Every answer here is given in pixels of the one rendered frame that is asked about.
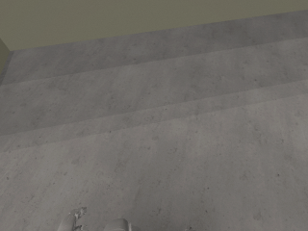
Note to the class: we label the left robot hand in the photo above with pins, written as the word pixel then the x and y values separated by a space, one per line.
pixel 69 222

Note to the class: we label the robot left thigh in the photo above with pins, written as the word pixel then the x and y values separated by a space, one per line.
pixel 119 224

